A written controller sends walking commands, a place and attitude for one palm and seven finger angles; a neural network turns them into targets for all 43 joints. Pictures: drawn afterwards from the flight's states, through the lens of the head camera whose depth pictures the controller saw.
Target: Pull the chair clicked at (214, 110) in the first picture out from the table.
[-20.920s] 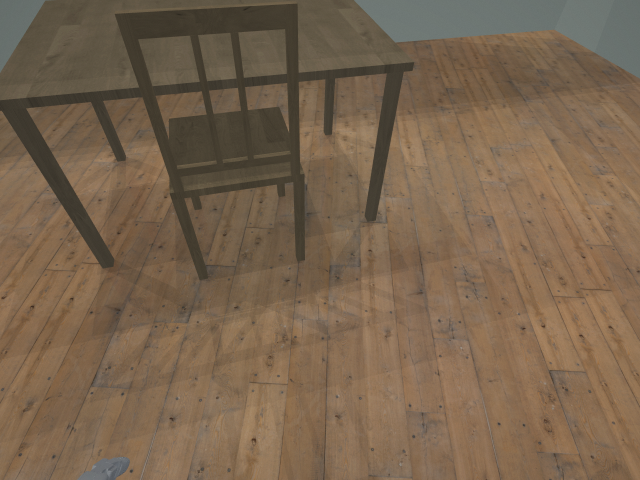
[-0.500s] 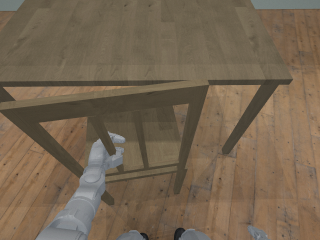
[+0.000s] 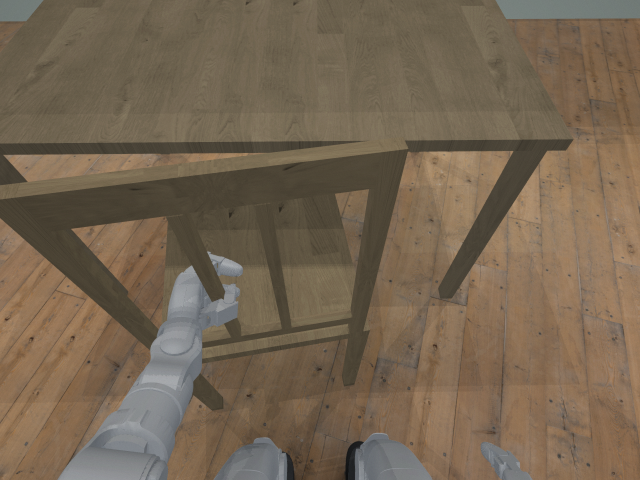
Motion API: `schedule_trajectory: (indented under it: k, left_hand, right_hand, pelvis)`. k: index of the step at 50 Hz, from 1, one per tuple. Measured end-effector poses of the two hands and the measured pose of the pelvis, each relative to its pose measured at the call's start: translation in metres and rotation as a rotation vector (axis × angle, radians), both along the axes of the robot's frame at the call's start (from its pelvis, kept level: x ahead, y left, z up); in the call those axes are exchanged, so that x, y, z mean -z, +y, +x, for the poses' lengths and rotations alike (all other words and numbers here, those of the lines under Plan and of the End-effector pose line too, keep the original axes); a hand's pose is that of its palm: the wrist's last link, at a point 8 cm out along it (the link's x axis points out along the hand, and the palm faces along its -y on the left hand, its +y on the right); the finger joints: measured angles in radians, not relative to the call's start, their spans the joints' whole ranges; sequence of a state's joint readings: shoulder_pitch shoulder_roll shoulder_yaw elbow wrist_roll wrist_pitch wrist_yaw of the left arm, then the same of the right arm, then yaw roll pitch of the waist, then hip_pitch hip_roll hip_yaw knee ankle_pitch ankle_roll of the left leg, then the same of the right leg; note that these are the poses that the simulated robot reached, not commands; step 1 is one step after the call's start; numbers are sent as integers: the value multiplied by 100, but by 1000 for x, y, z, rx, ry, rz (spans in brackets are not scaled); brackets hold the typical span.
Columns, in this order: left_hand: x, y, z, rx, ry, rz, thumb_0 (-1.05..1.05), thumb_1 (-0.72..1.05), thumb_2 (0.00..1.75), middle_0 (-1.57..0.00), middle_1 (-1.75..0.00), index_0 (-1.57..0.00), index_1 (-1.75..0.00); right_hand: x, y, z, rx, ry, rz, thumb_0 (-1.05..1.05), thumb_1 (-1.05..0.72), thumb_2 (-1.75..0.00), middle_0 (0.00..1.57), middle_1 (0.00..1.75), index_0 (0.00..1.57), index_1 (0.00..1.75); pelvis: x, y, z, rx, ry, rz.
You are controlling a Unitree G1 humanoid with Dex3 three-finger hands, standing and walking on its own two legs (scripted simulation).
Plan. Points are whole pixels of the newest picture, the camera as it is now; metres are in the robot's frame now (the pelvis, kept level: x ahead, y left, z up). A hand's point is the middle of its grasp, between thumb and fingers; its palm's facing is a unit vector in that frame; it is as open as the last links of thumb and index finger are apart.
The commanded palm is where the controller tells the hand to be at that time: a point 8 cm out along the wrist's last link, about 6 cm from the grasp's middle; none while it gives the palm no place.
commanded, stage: step backward, pulling the chair out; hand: left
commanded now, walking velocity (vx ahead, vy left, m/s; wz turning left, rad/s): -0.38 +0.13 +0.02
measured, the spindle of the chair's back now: (213, 286) +0.37 +0.16 -0.03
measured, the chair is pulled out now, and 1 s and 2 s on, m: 0.17 0.25 0.45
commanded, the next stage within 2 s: none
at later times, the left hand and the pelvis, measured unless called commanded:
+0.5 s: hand (214, 342) +0.29 +0.15 -0.05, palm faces -0.10 -0.98 -0.15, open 5.0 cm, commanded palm +0.28 +0.20 -0.05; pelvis -0.05 +0.06 +0.01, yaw +1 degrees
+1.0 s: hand (207, 365) +0.26 +0.15 -0.05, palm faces -0.03 -0.99 -0.16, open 5.0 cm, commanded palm +0.23 +0.21 -0.04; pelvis -0.11 +0.05 +0.00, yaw +2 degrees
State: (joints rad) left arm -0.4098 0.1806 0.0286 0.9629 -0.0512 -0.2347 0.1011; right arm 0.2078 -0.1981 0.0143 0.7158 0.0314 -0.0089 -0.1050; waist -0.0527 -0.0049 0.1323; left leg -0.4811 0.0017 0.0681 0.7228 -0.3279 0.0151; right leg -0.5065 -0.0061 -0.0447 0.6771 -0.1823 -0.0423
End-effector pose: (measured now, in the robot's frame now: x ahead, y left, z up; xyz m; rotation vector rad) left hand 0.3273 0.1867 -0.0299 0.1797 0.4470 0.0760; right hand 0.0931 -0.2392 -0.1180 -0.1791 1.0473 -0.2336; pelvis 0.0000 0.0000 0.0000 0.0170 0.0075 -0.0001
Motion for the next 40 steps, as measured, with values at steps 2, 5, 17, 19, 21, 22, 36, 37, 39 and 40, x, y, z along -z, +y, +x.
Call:
schedule_trajectory:
  k: [2,5,17,19,21,22,36,37,39,40]
  left_hand:
    - [0,-1,-3,-20,4,1,4,70,86,-38,-120,-50,-145]
    - [-1,-2,-9,-45,25,-12,5,71,85,-36,-120,-50,-145]
    - [-1,8,-20,79,18,-38,3,73,80,-29,-126,-50,-145]
    - [-1,11,-26,103,9,-43,2,74,80,-28,-126,-50,-145]
    - [-1,13,-33,126,5,-39,2,74,79,-28,-127,-50,-145]
    - [-1,14,-37,133,4,-39,2,74,79,-28,-127,-50,-145]
    - [-1,19,-73,79,8,-35,3,73,83,-31,-125,-50,-145]
    - [-1,19,-75,74,12,-35,3,73,83,-31,-125,-50,-145]
    - [-1,19,-78,65,14,-31,3,73,83,-32,-124,-50,-145]
    - [-1,19,-79,61,10,-28,3,73,83,-32,-124,-50,-145]
  right_hand:
    - [2,-4,-2,-3,15,6,1,-90,-90,21,30,20,30]
    - [-3,-11,-5,-20,44,-5,1,-90,-90,21,30,20,30]
    - [-22,-7,-19,-29,43,-144,1,-91,-90,20,30,20,30]
    - [-26,6,-26,-1,34,-127,1,-91,-90,20,30,20,30]
    - [-28,20,-33,13,15,-104,1,-91,-90,20,30,20,30]
    - [-28,27,-37,17,8,-87,1,-91,-90,20,30,20,30]
    - [7,48,-94,11,83,-1,1,-91,-90,21,30,21,30]
    - [7,45,-98,17,84,-8,1,-91,-90,21,30,21,30]
    - [8,39,-107,26,94,-14,1,-91,-90,21,30,20,30]
    - [10,36,-110,30,104,-14,1,-91,-90,20,30,20,30]
  pelvis:
    - [-2,-1,-2,-9,7,9]
    - [-10,0,-6,-22,18,32]
    - [-9,43,-39,-74,89,29]
    - [-11,49,-46,-40,71,39]
    - [-11,53,-50,-22,53,30]
    - [-10,55,-50,-19,42,23]
    - [1,53,-70,-7,5,23]
    - [1,53,-71,-4,10,22]
    - [0,52,-72,-14,12,15]
    - [2,49,-71,-22,12,17]
